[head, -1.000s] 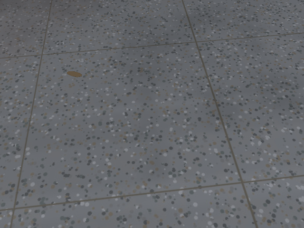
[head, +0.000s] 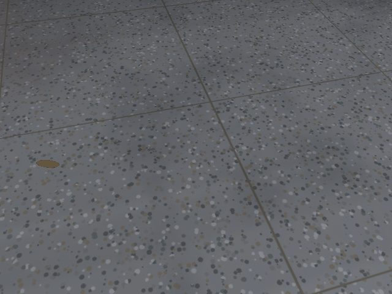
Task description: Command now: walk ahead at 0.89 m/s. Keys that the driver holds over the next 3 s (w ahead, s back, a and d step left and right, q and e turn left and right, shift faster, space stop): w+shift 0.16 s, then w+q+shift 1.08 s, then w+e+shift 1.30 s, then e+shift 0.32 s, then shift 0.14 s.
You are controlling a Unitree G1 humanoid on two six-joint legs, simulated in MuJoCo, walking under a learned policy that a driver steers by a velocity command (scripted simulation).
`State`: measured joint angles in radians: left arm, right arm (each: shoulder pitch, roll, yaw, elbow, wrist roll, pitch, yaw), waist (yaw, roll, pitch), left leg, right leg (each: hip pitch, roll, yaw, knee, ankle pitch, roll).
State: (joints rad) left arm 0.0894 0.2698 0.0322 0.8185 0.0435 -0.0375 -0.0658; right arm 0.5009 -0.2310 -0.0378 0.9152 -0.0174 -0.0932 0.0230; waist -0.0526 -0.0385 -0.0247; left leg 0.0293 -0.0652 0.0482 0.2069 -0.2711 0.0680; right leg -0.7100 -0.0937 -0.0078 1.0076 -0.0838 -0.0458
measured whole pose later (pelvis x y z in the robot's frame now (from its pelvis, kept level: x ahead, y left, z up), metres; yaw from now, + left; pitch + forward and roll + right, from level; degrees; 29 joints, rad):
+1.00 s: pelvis +0.87 +0.08 -0.01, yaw +37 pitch +2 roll +0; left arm -0.05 0.24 -0.03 0.59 0.04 -0.06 -0.02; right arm 0.47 -0.30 -0.08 0.87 0.00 -0.07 0.02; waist -0.12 0.00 0.04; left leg 0.01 -0.19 -0.17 0.33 -0.34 0.16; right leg -0.73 -0.14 0.10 0.73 -0.02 0.06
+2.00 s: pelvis +1.56 +0.66 -0.05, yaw +30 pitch +0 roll +2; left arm 0.09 0.31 0.04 0.70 0.01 -0.02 -0.06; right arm 0.43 -0.26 -0.03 0.89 -0.04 -0.06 -0.02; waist 0.00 -0.03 0.04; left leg 0.12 0.05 0.25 0.89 -0.41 -0.03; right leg -0.55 0.08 -0.15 0.73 -0.23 -0.22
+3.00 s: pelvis +2.26 +0.90 -0.01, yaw -25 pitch +1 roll +1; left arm 0.18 0.30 0.04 0.72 0.01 0.01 0.02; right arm 0.13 -0.21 0.01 0.67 -0.04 -0.02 -0.06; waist 0.02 -0.01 0.16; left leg -0.60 0.03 -0.05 1.29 -0.39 -0.04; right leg -0.40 0.18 0.06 0.42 -0.02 -0.14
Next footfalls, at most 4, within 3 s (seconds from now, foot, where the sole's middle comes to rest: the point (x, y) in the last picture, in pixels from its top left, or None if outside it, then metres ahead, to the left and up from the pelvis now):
0.22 right None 0.37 -0.13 -0.78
0.70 left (172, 228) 0.77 0.06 -0.78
1.10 right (158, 140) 1.23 0.12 -0.78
1.54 left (61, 135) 1.28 0.57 -0.78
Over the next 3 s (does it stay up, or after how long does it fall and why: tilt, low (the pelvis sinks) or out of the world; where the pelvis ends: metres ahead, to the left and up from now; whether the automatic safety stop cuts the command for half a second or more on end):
stays up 2.26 0.90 -0.01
